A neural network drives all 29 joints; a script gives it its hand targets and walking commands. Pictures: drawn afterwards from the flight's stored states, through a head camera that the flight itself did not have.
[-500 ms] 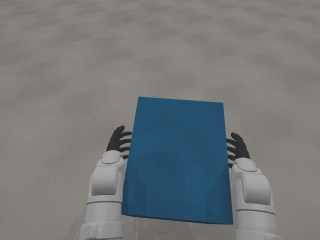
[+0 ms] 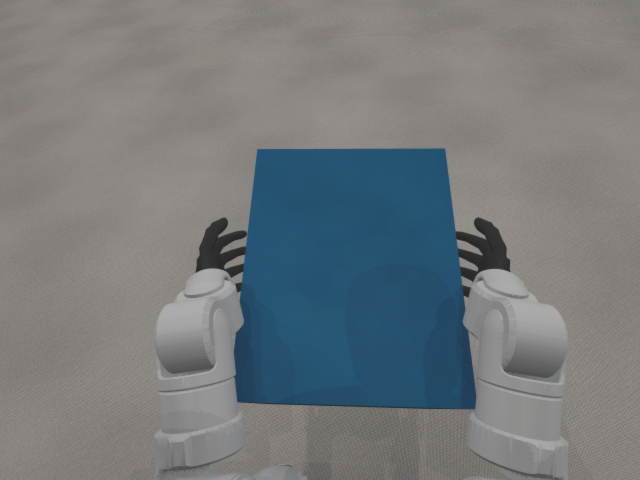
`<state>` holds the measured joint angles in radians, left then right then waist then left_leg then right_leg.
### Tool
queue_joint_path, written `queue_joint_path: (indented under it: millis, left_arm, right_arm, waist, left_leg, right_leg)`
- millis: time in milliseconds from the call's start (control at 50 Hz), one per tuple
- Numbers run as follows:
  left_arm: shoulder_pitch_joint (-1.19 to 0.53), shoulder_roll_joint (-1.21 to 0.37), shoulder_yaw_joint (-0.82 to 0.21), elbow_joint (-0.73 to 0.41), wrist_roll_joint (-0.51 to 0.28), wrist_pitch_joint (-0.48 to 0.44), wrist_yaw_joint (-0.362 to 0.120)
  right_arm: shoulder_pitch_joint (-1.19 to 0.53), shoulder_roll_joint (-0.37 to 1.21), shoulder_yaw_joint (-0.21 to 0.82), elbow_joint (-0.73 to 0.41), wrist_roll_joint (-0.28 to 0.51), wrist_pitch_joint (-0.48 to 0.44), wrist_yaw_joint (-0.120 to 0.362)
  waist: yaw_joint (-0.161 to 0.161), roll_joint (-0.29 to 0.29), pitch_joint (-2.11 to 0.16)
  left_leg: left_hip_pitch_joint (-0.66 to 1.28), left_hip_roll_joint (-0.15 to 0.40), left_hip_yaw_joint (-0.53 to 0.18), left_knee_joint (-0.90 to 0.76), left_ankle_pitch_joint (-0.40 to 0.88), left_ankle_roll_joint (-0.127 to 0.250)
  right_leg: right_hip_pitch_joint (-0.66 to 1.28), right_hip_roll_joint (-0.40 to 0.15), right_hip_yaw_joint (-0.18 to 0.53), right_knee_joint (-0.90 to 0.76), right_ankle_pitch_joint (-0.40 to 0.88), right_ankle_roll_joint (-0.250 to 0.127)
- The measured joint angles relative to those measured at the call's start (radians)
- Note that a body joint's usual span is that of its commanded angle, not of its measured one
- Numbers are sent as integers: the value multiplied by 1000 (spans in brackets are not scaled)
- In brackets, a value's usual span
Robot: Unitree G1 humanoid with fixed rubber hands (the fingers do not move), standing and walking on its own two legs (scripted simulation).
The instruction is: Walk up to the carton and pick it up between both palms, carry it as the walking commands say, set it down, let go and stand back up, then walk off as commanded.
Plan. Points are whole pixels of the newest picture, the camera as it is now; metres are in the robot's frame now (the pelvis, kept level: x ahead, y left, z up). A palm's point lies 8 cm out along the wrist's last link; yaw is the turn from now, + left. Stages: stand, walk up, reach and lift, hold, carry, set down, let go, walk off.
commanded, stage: carry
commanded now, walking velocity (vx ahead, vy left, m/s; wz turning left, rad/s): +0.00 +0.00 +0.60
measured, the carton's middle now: (348, 287) +0.36 -0.01 +0.03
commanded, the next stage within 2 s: none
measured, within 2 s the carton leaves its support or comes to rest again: neither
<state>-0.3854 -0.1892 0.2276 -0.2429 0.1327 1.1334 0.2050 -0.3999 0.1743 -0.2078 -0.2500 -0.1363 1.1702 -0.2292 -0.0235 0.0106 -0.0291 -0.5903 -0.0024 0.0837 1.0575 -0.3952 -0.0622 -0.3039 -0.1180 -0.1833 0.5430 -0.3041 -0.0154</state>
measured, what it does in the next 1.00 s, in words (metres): steps on the spot, turning left: left foot, then right foot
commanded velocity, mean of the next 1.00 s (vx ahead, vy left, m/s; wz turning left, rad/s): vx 0.00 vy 0.00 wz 0.60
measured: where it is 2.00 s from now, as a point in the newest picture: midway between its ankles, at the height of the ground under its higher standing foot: outside the picture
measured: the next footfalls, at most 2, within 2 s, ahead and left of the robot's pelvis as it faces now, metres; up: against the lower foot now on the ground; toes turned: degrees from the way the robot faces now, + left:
left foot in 0.18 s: +0.02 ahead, +0.14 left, +0.00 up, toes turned +15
right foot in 0.54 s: +0.06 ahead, -0.07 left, +0.00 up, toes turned +13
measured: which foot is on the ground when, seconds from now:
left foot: up 0.00-0.16, down 0.18-0.56, up 0.58-0.86, down 0.88-1.00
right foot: down 0.00-0.18, up 0.20-0.52, down 0.54-0.88, up 0.90-1.00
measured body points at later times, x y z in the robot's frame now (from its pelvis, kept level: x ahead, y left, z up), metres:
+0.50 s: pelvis -0.03 +0.03 -0.01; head +0.03 +0.03 +0.43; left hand +0.25 +0.29 +0.09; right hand +0.35 -0.01 +0.09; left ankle -0.02 +0.13 -0.74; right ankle +0.01 -0.09 -0.71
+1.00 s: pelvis -0.08 +0.04 -0.01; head -0.06 +0.07 +0.44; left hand +0.09 +0.37 +0.08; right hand +0.28 +0.13 +0.09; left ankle -0.13 +0.12 -0.74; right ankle -0.01 -0.07 -0.68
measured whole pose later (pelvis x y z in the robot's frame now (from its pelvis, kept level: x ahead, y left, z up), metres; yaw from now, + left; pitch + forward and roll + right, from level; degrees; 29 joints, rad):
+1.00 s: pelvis -0.08 +0.04 -0.01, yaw +36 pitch +4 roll +0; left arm -0.42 -0.16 0.26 -0.19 0.13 1.12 0.22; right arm -0.47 0.21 -0.24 -0.12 -0.17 1.11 -0.24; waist 0.00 -0.03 -0.02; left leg -0.38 -0.01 0.08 0.62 -0.31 0.06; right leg -0.55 -0.14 -0.12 1.07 -0.54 0.15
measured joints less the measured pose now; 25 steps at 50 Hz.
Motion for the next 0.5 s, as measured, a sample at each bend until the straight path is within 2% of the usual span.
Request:
queue_joint_path:
  millis: [120,160,180,200,220,260,320,400,500]
  left_arm:
    - [-38,-15,18,-5,17,-4,6]
    - [-45,-18,22,-2,23,1,11]
    - [-42,-14,21,-4,25,4,11]
    - [-38,-2,22,-3,20,5,10]
    - [-36,10,26,5,14,7,9]
    - [-24,28,28,19,2,7,5]
    - [-13,25,24,20,-9,-4,8]
    - [-33,15,13,3,-17,-33,16]
    - [-56,15,13,2,-21,-53,16]
  right_arm:
    - [-60,-27,0,20,10,5,-2]
    - [-75,-32,-3,36,10,8,0]
    - [-76,-28,-2,41,8,7,1]
    - [-76,-15,-2,54,3,-3,0]
    - [-78,-1,-4,71,-3,-11,-2]
    - [-68,20,-4,90,-17,-23,-7]
    - [-42,39,-19,76,-28,-40,-3]
    - [-42,35,-32,38,-22,-68,8]
    - [-59,29,-32,15,-24,-75,8]
  waist:
    - [-12,-19,-3]
    - [-15,-20,-12]
    - [-15,-25,-22]
    - [-16,-41,-24]
    - [-12,-46,-18]
    - [4,-43,-4]
    - [31,-31,22]
    - [47,-11,50]
    - [39,22,39]
  left_leg:
    - [129,17,45,-259,1,13]
    - [205,14,56,-421,84,22]
    - [228,5,55,-473,116,48]
    - [214,-9,51,-457,104,74]
    - [199,-13,41,-433,86,93]
    - [187,-11,20,-423,75,109]
    - [185,-13,-18,-453,106,110]
    - [170,-25,-67,-470,138,110]
    - [133,-41,-118,-438,143,100]
  right_leg:
    - [-30,-78,-64,74,-37,33]
    - [-45,-98,-86,123,-64,51]
    - [-62,-112,-92,162,-85,62]
    - [-90,-118,-65,226,-125,93]
    - [-122,-100,-24,308,-195,117]
    - [-186,-49,38,461,-280,139]
    - [-247,-5,68,561,-252,146]
    - [-270,25,86,514,-199,139]
    - [-198,63,96,293,-168,118]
